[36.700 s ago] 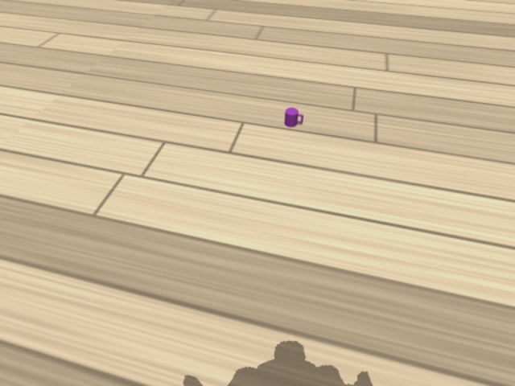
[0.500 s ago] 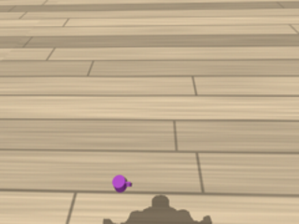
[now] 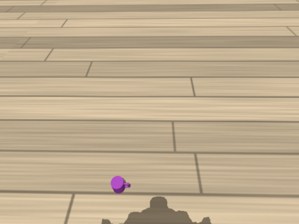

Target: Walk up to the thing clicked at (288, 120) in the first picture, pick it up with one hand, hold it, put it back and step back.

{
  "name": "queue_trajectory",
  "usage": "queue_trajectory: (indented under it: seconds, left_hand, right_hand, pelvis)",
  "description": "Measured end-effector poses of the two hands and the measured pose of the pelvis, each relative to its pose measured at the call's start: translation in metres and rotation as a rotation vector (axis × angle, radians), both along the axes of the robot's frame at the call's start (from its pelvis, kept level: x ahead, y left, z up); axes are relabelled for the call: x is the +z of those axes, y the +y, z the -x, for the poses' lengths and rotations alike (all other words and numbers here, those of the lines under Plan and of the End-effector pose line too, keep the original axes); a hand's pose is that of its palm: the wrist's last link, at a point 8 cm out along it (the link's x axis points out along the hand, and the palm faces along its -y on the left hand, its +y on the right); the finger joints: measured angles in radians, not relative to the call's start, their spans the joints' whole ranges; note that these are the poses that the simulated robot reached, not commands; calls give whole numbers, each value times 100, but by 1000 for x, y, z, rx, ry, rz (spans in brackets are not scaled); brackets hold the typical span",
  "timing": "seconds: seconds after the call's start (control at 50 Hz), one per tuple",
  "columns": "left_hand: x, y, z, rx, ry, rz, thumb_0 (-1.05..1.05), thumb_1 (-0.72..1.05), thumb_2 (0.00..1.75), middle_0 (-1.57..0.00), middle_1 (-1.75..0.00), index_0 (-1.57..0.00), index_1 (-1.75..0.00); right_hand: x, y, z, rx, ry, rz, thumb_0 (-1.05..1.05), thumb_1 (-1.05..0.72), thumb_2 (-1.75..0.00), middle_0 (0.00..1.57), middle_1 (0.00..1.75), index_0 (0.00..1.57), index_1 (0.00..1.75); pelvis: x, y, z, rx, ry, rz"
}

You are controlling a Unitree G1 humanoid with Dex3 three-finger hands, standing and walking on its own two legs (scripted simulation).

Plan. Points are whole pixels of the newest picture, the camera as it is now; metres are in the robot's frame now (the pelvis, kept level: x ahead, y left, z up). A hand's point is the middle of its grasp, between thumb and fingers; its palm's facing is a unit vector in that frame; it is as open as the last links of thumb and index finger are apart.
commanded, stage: stand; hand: left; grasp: from above
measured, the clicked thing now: (120, 184) +0.47 +0.21 -0.74
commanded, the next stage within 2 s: step back in 0.14 s
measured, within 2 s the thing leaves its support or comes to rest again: neither
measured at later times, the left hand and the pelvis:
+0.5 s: hand out of the picture +0.09 +0.31 -0.18, palm faces +0.01 -0.92 -0.38, open 7.3 cm; pelvis -0.06 +0.04 -0.03, yaw +1 degrees
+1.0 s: hand out of the picture -0.04 +0.29 -0.15, palm faces -0.05 -0.91 -0.41, open 7.3 cm; pelvis -0.16 +0.04 -0.02, yaw -3 degrees
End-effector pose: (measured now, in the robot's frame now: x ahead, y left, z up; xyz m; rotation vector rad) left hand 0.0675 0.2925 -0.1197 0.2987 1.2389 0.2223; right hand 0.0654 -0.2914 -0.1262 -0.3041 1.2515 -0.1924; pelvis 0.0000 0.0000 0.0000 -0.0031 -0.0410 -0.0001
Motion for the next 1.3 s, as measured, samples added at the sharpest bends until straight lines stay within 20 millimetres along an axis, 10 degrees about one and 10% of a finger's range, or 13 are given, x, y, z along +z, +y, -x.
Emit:
queue_trajectory:
  seconds: [0.32,0.54,0.92,1.3]
  left_hand:
    - [-8,27,3,0,-26,-30,1,90,89,-20,-30,-21,-30]
    - [-23,62,-14,-51,-109,-37,1,91,89,-20,-30,-21,-30]
    - [-4,37,98,-111,-54,-54,1,91,89,-20,-30,-21,-30]
    - [-11,72,187,-71,-115,-29,1,91,89,-20,-30,-21,-30]
  right_hand:
    - [-4,-6,11,-12,-2,36,1,-90,-90,21,30,20,30]
    - [4,22,74,-9,73,103,1,-90,-90,21,30,20,30]
    - [-15,15,126,-61,-78,27,1,-90,-90,21,30,20,30]
    - [15,42,222,26,-86,92,1,-90,-90,21,30,21,30]
  pelvis:
    - [-13,15,30,9,9,11]
    - [-22,45,64,8,30,18]
    - [-23,34,138,-74,1,-16]
    - [-17,56,241,-40,3,18]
